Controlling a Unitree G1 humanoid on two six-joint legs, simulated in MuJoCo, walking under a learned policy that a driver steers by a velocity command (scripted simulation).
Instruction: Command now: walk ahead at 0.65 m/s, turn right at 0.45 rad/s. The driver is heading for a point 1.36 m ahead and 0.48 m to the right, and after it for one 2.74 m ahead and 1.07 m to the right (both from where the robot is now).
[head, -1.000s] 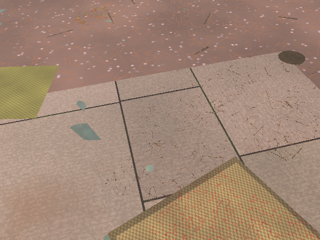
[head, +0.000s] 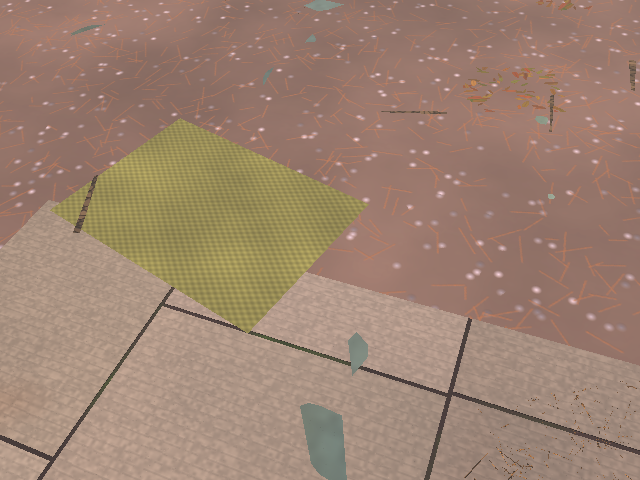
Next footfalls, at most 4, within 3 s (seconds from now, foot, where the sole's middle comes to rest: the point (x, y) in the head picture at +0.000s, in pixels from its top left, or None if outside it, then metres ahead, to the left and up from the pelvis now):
0.12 right None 0.06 -0.14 -0.78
0.50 left None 0.47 -0.08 -0.78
0.84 right None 0.37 -0.28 -0.78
1.12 left None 0.44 -0.08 -0.78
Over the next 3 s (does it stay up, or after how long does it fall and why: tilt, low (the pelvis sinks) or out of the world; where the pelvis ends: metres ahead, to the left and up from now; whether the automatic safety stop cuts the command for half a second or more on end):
stays up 1.30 -0.50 0.00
